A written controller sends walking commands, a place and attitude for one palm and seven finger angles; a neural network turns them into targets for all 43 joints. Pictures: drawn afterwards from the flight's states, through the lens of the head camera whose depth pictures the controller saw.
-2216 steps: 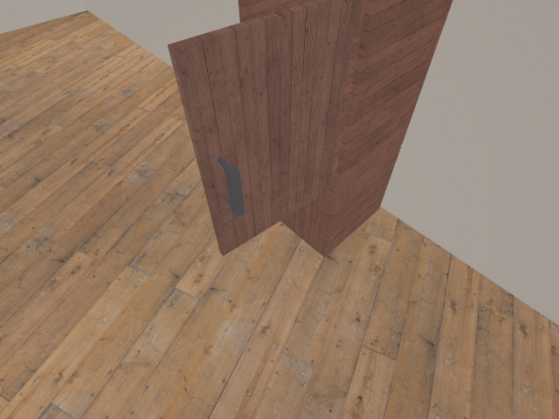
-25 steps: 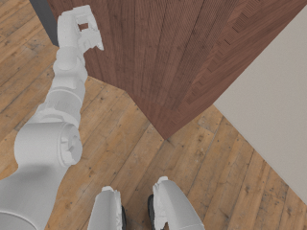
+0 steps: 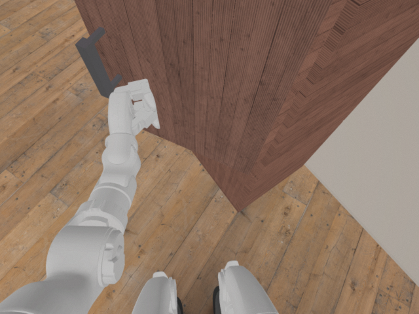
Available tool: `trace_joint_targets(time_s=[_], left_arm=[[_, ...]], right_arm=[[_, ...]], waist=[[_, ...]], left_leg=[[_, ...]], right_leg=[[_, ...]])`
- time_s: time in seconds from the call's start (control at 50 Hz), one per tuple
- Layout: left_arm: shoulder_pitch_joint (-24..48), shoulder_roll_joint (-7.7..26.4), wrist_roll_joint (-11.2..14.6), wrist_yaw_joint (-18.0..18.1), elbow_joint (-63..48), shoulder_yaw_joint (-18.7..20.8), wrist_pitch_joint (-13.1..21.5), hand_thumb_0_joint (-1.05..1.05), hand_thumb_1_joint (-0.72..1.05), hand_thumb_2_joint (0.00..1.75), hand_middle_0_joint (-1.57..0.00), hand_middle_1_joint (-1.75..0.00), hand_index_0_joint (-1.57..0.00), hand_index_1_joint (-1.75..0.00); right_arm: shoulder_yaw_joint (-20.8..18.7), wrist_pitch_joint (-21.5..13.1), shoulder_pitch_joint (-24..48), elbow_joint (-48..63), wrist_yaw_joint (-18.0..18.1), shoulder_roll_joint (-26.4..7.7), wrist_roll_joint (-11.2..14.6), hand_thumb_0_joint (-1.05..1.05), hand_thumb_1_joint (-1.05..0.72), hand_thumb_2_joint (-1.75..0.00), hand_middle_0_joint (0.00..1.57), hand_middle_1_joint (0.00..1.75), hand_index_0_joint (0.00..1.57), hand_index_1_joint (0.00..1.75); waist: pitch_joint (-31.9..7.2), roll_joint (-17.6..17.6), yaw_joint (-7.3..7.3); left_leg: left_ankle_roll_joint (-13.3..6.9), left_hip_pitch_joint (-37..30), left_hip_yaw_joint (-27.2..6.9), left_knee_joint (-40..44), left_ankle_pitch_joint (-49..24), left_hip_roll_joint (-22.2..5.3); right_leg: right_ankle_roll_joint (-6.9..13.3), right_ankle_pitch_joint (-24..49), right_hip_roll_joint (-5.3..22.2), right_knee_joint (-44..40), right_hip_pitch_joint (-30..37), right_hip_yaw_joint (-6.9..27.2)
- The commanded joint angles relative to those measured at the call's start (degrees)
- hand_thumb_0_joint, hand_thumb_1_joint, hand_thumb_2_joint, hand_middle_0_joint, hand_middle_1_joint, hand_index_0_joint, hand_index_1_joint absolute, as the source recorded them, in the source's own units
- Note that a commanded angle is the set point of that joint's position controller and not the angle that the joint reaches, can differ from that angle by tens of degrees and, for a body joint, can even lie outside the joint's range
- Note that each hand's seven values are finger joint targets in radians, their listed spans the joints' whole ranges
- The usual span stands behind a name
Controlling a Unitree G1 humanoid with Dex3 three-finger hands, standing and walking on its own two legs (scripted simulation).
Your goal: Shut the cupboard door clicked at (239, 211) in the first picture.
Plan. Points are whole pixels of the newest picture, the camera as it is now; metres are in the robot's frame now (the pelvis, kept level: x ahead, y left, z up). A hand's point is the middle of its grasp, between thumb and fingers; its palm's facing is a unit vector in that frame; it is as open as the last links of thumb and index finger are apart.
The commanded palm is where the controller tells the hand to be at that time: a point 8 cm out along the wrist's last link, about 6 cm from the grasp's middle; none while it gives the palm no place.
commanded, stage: pull the fist back off the door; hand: left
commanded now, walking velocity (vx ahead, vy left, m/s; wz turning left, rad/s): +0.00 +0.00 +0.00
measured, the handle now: (103, 64) +0.62 +0.17 +0.04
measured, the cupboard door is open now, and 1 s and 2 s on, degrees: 30 30 30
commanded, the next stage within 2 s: draw the hand back to the body in 0.20 s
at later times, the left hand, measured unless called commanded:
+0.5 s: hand (140, 124) +0.44 +0.08 +0.07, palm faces -0.02 -1.00 -0.06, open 3.1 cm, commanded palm +0.39 +0.14 +0.09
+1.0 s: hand (43, 177) +0.32 +0.17 +0.16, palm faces +0.05 -0.98 -0.21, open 3.1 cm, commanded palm +0.28 +0.23 +0.19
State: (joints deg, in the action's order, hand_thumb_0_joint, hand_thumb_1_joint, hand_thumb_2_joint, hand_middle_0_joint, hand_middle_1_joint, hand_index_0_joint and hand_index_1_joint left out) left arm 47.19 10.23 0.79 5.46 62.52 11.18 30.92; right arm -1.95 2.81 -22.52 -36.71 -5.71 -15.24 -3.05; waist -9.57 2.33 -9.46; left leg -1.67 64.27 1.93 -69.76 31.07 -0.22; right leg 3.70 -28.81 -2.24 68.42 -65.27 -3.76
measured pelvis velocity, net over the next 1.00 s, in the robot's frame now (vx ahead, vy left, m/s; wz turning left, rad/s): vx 0.03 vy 0.01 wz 0.01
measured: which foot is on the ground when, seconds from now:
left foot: down 0.00-1.00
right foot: down 0.00-1.00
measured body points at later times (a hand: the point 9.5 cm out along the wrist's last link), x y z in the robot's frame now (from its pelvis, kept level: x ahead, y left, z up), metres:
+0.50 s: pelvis +0.00 +0.00 +0.02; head +0.11 -0.01 +0.45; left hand +0.44 +0.14 +0.07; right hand +0.07 -0.25 -0.12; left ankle +0.01 +0.10 -0.63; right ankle +0.03 -0.08 -0.63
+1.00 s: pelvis +0.03 +0.01 +0.09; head +0.04 +0.00 +0.54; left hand +0.31 +0.23 +0.17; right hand +0.22 -0.22 +0.01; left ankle +0.01 +0.10 -0.63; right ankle +0.03 -0.08 -0.63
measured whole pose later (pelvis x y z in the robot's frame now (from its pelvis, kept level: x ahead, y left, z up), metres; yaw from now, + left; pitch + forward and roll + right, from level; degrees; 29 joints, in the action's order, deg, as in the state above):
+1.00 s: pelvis +0.03 +0.01 +0.09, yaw +1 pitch +4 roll +0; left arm -4.9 15.1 4.8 1.8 3.8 0.0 5.2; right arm 1.1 4.1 -10.2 -28.9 4.7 -13.6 3.3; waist -3.8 2.2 -0.1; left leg -2.5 21.0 1.7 -38.7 21.7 1.6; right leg 2.0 -20.2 -1.6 38.0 -21.9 -2.3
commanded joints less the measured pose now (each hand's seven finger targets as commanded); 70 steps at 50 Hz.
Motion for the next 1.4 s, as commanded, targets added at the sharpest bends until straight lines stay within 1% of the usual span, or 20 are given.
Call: trace_joint_targets(time_s=[0.0,0.14,0.2,0.22,0.26,0.3,0.34,0.38,0.44,0.52,0.62,0.74,0.8,0.82,0.84,0.88,1.02,1.06,1.28,1.38], left_arm=[[18.92,4.53,0.43,0.66,-16.98,-1.69,4.87,0.00,0.90,0.90,-1.30,-1.50,-1.30,-1.50],[18.63,2.62,0.17,1.74,-19.68,-4.93,4.55,0.00,0.90,0.90,-1.30,-1.50,-1.30,-1.50],[21.74,3.09,-0.04,1.99,-17.69,-4.87,5.07,0.00,0.90,0.90,-1.30,-1.50,-1.30,-1.50],[22.26,1.27,-0.14,1.67,-16.79,-6.67,5.02,0.00,0.90,0.90,-1.30,-1.50,-1.30,-1.50],[23.04,3.01,0.12,1.54,-14.51,-4.97,4.83,0.00,0.90,0.90,-1.30,-1.50,-1.30,-1.50],[21.05,2.23,0.34,1.10,-12.66,-5.01,4.45,0.00,0.90,0.90,-1.30,-1.50,-1.30,-1.50],[15.60,6.06,1.18,0.46,-17.07,-1.41,3.95,0.00,0.90,0.90,-1.30,-1.50,-1.30,-1.50],[10.17,5.63,2.17,-0.62,-23.69,-2.23,2.50,0.00,0.90,0.90,-1.30,-1.50,-1.30,-1.50],[0.20,6.10,3.96,-2.35,-32.31,-2.89,-1.11,0.00,0.90,0.90,-1.30,-1.50,-1.30,-1.50],[-7.38,5.46,6.64,-3.99,-41.88,-4.28,-4.23,0.00,0.90,0.90,-1.30,-1.50,-1.30,-1.50],[-13.45,4.72,7.71,-6.21,-48.65,-7.36,-5.13,0.00,0.90,0.90,-1.30,-1.50,-1.30,-1.50],[-26.18,6.97,9.89,-9.46,-56.95,-6.33,-9.25,0.00,0.90,0.90,-1.24,-1.44,-1.24,-1.44],[-31.16,9.03,11.34,-10.48,-61.61,-4.23,-11.53,0.00,0.90,0.90,-1.16,-1.35,-1.16,-1.35],[-32.27,12.27,5.63,-7.34,-64.41,-7.69,-14.98,0.00,0.90,0.90,-1.13,-1.32,-1.13,-1.32],[-32.50,10.85,5.51,-5.64,-67.86,-7.88,-17.26,0.00,0.90,0.90,-1.11,-1.29,-1.11,-1.29],[-36.14,11.98,4.65,-3.55,-69.97,-6.95,-20.60,0.00,0.90,0.90,-1.05,-1.23,-1.05,-1.23],[-46.07,12.15,3.62,-1.11,-80.58,-5.56,-26.23,0.00,0.90,0.90,-0.86,-1.02,-0.86,-1.02],[-49.73,12.70,3.39,-0.85,-81.86,-4.61,-27.35,0.00,0.90,0.90,-0.81,-0.96,-0.81,-0.96],[-58.83,17.48,3.15,0.57,-93.62,4.86,-28.12,0.00,0.90,0.90,-0.50,-0.63,-0.50,-0.63],[-65.21,19.91,3.81,0.83,-95.27,10.53,-27.42,0.00,0.90,0.90,-0.36,-0.48,-0.36,-0.48]], right_arm=[[-3.20,-0.77,-6.51,3.71,0.60,-7.48,0.70,0.00,-0.90,-0.90,0.20,0.30,0.20,0.30],[-2.81,-0.28,-2.40,4.32,1.91,-6.89,1.25,0.00,-0.90,-0.90,0.20,0.30,0.20,0.30],[-2.58,-0.64,-1.85,3.46,2.49,-6.93,1.12,0.00,-0.90,-0.90,0.20,0.30,0.20,0.30],[-2.47,-0.80,-1.37,3.52,2.51,-6.79,1.06,0.00,-0.90,-0.90,0.20,0.30,0.20,0.30],[-2.26,-0.96,-1.31,3.18,2.73,-7.04,1.01,0.00,-0.90,-0.90,0.20,0.30,0.20,0.30],[-2.06,-1.03,-0.82,3.60,2.66,-6.88,0.97,0.00,-0.90,-0.90,0.20,0.30,0.20,0.30],[-2.13,-0.66,-0.59,5.45,2.52,-7.19,1.40,0.00,-0.90,-0.90,0.20,0.30,0.20,0.30],[-1.98,-0.25,-0.23,7.32,2.41,-6.91,2.09,0.00,-0.90,-0.90,0.20,0.30,0.20,0.30],[-1.84,0.29,0.23,9.83,2.85,-6.33,3.51,0.00,-0.90,-0.90,0.20,0.30,0.20,0.30],[-1.39,-0.26,1.79,11.28,4.43,-5.81,4.71,0.00,-0.90,-0.90,0.20,0.30,0.20,0.30],[-0.75,-2.16,4.88,11.15,6.06,-5.71,5.44,0.00,-0.90,-0.90,0.20,0.30,0.20,0.30],[0.14,-3.47,8.49,13.41,6.57,-5.60,6.40,0.00,-0.90,-0.90,0.20,0.30,0.20,0.30],[0.69,-4.07,10.30,14.81,6.92,-5.41,6.76,0.00,-0.90,-0.90,0.20,0.30,0.20,0.30],[0.19,-2.16,13.03,15.67,8.33,-3.81,6.87,0.00,-0.90,-0.90,0.20,0.30,0.20,0.30],[0.48,-1.56,13.68,16.60,9.24,-3.47,6.95,0.00,-0.90,-0.90,0.20,0.30,0.20,0.30],[1.15,-1.15,14.89,16.07,10.44,-3.23,6.78,0.00,-0.90,-0.90,0.20,0.30,0.20,0.30],[2.80,-2.53,17.05,15.53,11.38,-2.80,5.88,0.00,-0.90,-0.90,0.20,0.30,0.20,0.30],[2.92,-3.27,17.18,15.17,11.14,-3.05,5.44,0.00,-0.90,-0.90,0.20,0.30,0.20,0.30],[3.06,-5.92,18.58,13.59,9.92,-3.13,4.23,0.00,-0.90,-0.90,0.20,0.30,0.20,0.30],[2.43,-7.08,18.87,12.68,9.48,-3.36,4.24,0.00,-0.90,-0.90,0.20,0.30,0.20,0.30]], waist=[[-30.61,0.80,0.40],[-25.51,-2.73,-0.46],[-24.86,-2.43,-1.24],[-24.37,-1.79,-1.61],[-24.62,-1.45,-1.62],[-25.56,-1.30,-0.82],[-30.89,-0.43,2.70],[-34.20,1.25,4.35],[-30.60,-4.11,5.80],[-22.63,-8.72,5.56],[-14.58,-4.86,5.30],[-12.02,-1.04,7.78],[-9.82,-2.41,8.56],[-12.19,-4.99,9.75],[-9.84,-4.82,8.80],[-5.92,-3.18,9.19],[-2.06,1.38,9.99],[-0.03,0.23,10.33],[2.40,2.53,11.77],[3.81,0.86,12.63]], left_leg=[[0.21,-19.01,-2.93,6.15,-22.32,0.65],[-0.17,-16.02,-2.52,7.04,-17.02,0.96],[-0.09,-16.37,-3.19,6.46,-16.10,0.91],[-0.13,-16.08,-3.09,6.41,-15.09,1.06],[-0.22,-15.52,-3.17,6.07,-14.32,1.18],[-0.02,-15.25,-3.10,6.24,-15.15,1.25],[0.24,-18.53,-2.89,7.68,-18.61,1.21],[0.51,-23.02,-2.77,9.58,-23.05,0.90],[0.00,-22.64,-1.55,13.28,-23.19,0.82],[-0.74,-23.23,-0.75,17.48,-19.35,0.89],[-0.85,-28.70,-1.09,21.74,-15.47,0.75],[-0.60,-35.40,-1.80,26.46,-19.22,0.59],[-0.64,-36.41,-1.91,28.14,-20.16,0.62],[-0.43,-38.60,-1.87,31.48,-19.69,0.63],[-0.63,-40.07,-1.67,32.77,-20.30,0.55],[-0.69,-42.66,-1.60,35.07,-20.56,0.37],[-0.25,-54.51,-3.23,41.91,-31.57,-0.75],[-0.10,-55.92,-3.47,43.31,-33.61,-1.08],[1.40,-59.20,-4.51,48.03,-36.87,-1.59],[1.59,-58.21,-4.53,48.65,-36.23,-1.70]], right_leg=[[-2.79,26.03,0.62,-8.61,20.37,4.65],[-3.27,22.95,1.15,-10.22,21.59,5.45],[-3.21,21.14,1.17,-9.75,19.27,5.07],[-3.26,20.08,1.20,-9.87,18.52,5.11],[-3.17,19.01,1.22,-9.80,18.04,5.32],[-3.06,19.77,1.25,-9.39,18.72,5.11],[-2.65,22.80,1.07,-9.42,23.33,5.25],[-2.52,26.65,0.93,-9.86,26.66,4.72],[-3.00,29.94,0.80,-13.98,34.86,5.45],[-3.82,27.27,1.20,-19.65,38.86,6.05],[-3.43,19.62,1.66,-24.53,37.17,5.61],[-2.61,22.42,1.50,-26.48,40.90,3.91],[-2.68,23.77,1.60,-27.70,43.64,3.73],[-3.32,22.79,3.61,-31.69,48.69,7.63],[-3.65,23.88,3.87,-33.41,49.50,7.40],[-3.56,24.10,3.84,-35.81,50.48,6.69],[-2.42,29.59,2.92,-40.56,55.31,3.34],[-2.35,30.00,2.79,-42.35,56.14,3.00],[-2.21,28.51,2.64,-46.38,60.89,2.08],[-2.30,27.96,2.62,-47.03,61.71,1.97]])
